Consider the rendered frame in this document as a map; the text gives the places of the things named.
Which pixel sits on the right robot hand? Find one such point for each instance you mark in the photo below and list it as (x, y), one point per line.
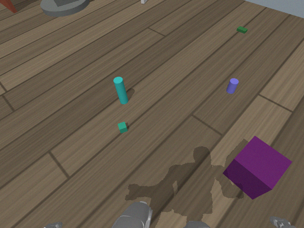
(280, 223)

